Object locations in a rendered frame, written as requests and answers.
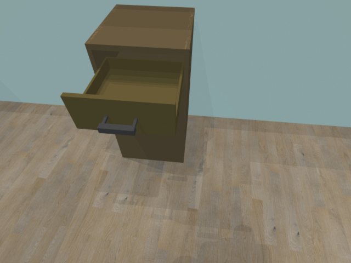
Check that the handle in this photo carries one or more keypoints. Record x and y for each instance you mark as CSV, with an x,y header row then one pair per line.
x,y
117,128

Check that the cabinet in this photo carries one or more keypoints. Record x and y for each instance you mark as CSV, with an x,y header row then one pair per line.
x,y
148,32

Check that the drawer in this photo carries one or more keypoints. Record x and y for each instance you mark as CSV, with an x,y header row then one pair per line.
x,y
126,88

